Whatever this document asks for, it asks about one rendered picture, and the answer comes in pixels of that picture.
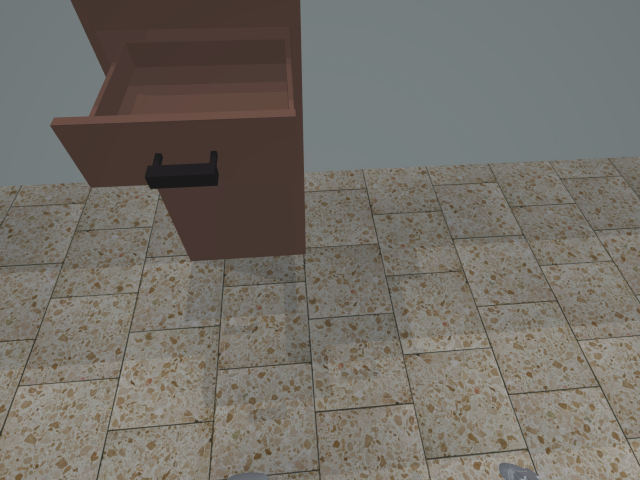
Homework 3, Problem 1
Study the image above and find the drawer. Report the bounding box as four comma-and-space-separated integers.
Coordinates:
50, 37, 298, 188

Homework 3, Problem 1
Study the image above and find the handle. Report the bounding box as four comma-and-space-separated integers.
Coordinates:
145, 151, 219, 189

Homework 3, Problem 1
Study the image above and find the cabinet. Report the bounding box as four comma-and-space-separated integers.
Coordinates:
71, 0, 306, 261

